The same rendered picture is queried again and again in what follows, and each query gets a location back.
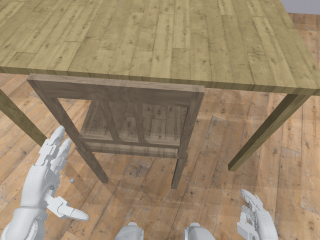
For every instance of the robot right hand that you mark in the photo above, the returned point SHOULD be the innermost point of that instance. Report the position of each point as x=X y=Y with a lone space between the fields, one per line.
x=261 y=225

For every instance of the table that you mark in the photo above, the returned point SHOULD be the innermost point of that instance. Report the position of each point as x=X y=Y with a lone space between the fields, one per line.
x=246 y=45

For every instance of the robot right shin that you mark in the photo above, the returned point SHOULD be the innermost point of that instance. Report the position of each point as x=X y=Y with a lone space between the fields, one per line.
x=195 y=224

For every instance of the right robot thigh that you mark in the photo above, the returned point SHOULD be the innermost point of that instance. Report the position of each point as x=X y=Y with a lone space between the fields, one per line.
x=196 y=233

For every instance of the robot left forearm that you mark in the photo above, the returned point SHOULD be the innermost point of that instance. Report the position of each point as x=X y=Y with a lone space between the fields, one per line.
x=27 y=224

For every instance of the robot left hand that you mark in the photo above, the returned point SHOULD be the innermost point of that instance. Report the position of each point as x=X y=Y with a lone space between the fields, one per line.
x=45 y=173

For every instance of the chair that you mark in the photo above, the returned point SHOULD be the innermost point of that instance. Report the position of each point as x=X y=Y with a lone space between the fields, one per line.
x=127 y=117

